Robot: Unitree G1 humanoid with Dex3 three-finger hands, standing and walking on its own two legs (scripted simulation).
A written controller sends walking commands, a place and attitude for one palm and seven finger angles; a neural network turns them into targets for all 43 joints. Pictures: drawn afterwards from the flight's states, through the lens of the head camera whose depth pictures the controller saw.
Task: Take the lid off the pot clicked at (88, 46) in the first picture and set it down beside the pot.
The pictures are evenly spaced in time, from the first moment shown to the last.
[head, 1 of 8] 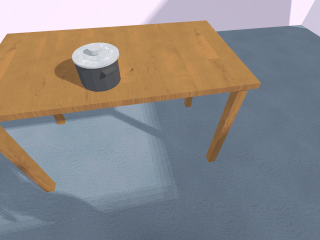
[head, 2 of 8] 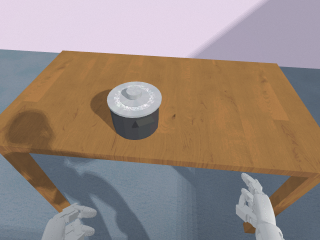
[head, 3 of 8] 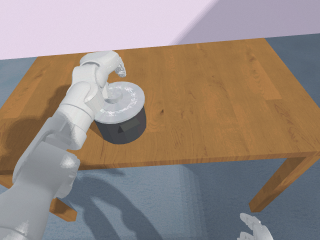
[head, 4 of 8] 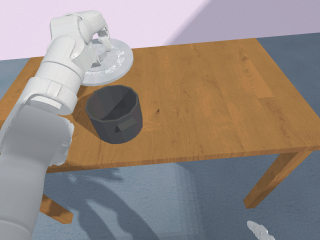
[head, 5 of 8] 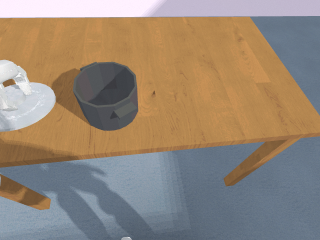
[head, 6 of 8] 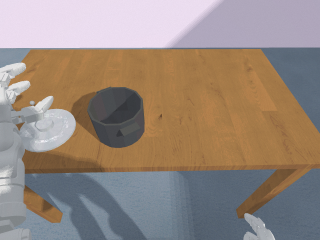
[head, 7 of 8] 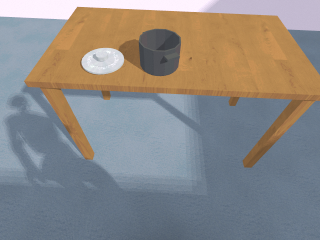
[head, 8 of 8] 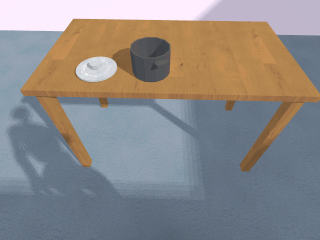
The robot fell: no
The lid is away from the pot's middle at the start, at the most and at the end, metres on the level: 0.00 0.24 0.24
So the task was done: yes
